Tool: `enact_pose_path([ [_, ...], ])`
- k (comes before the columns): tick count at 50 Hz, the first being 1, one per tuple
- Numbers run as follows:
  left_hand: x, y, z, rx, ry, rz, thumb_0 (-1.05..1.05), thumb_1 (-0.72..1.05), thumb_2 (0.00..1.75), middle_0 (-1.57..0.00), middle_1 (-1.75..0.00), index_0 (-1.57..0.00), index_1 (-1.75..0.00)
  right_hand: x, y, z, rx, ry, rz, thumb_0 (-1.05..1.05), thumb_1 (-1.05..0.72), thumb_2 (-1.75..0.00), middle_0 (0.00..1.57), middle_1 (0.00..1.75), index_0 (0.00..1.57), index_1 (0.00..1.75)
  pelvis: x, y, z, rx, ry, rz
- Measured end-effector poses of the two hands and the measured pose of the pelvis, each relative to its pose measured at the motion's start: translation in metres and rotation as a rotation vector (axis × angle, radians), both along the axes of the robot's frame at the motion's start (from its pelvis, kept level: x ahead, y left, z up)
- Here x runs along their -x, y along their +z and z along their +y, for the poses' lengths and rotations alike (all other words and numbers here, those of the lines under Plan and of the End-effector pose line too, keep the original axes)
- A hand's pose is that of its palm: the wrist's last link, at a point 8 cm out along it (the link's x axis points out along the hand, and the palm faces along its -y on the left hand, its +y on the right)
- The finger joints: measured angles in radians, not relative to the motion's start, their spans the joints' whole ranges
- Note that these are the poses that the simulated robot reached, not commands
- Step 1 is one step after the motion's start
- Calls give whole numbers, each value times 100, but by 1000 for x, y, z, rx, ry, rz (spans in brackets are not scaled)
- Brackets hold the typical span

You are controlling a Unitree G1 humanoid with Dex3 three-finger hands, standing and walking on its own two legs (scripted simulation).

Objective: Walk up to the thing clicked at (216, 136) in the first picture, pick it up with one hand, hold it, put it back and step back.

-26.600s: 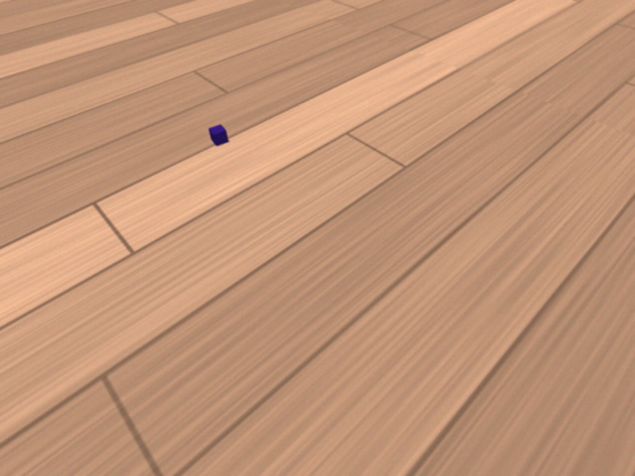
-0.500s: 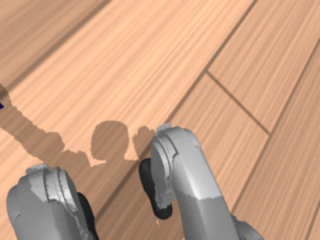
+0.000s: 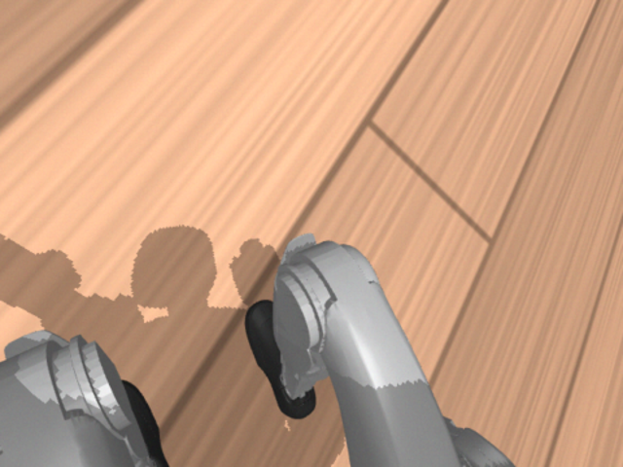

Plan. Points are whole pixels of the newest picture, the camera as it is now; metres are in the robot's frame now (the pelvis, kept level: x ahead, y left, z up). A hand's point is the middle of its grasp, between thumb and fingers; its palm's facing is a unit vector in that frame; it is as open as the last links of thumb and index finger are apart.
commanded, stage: rest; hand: left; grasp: from above
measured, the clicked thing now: out of the picture +0.48 +0.33 -0.27
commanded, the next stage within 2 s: open in 0.24 s
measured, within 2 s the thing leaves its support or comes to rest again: neither
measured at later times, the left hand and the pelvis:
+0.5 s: hand out of the picture +0.47 +0.32 -0.23, palm faces -0.38 -0.26 -0.89, open 10.1 cm; pelvis -0.01 +0.00 +0.00, yaw -2 degrees
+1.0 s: hand out of the picture +0.48 +0.33 -0.23, palm faces -0.36 -0.24 -0.90, open 13.2 cm; pelvis -0.01 +0.00 +0.00, yaw -2 degrees
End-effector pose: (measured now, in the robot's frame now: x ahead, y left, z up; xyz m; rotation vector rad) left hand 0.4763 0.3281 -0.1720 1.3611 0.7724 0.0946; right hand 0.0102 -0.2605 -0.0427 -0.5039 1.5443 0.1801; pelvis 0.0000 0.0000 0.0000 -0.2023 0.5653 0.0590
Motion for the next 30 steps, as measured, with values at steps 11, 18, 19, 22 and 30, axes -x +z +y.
enact_pose_path([
  [11, -2, -1, -1, 2, 6, 4, 0, -3, 45, -83, -37, -80, -41, 3, 3, 8, -19, 6, -18, 0, -91, -90, 19, 30, 20, 30, 2, 1, 2, 11, -7, -14],
  [18, -2, 0, -1, 4, 7, 8, 0, -3, 45, -83, -38, -79, -41, 9, 5, 12, -20, 10, -23, 0, -91, -90, 19, 30, 20, 30, 4, 1, 2, 19, -10, -29],
  [19, -2, 0, -1, 6, 8, 9, 0, -3, 45, -83, -38, -79, -41, 10, 6, 12, -19, 11, -23, 0, -91, -90, 19, 30, 20, 30, 5, 1, 2, 21, -10, -31],
  [22, -2, -1, -1, 13, 8, 11, 0, -2, 46, -81, -40, -78, -43, 14, 8, 14, -16, 10, -21, 0, -91, -90, 19, 30, 20, 30, 6, 1, 3, 26, -12, -36],
  [30, -1, -6, -3, 14, -26, 13, 0, -8, 57, -67, -49, -64, -51, 22, 14, 19, -9, 9, -9, 0, -90, -90, 20, 30, 20, 30, 8, 1, 4, 31, -17, -46],
])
